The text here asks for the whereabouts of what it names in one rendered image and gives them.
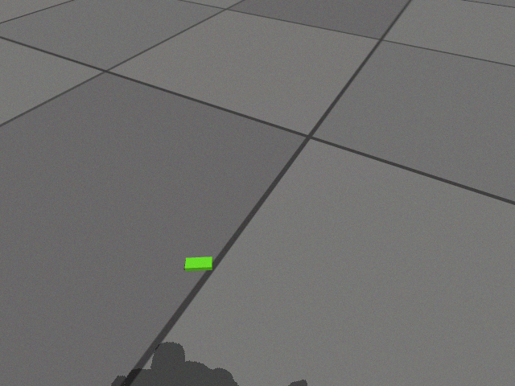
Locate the small box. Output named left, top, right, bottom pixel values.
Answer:
left=185, top=257, right=213, bottom=271

